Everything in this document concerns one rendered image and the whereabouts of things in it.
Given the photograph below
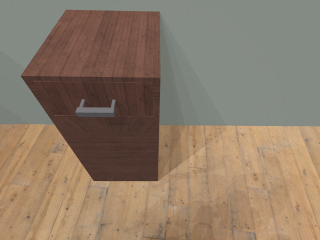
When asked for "drawer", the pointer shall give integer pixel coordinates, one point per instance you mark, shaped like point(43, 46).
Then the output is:
point(64, 97)

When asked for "cabinet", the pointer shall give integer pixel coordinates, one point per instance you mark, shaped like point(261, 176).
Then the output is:
point(105, 46)

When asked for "handle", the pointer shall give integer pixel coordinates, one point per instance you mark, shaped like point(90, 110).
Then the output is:
point(82, 111)

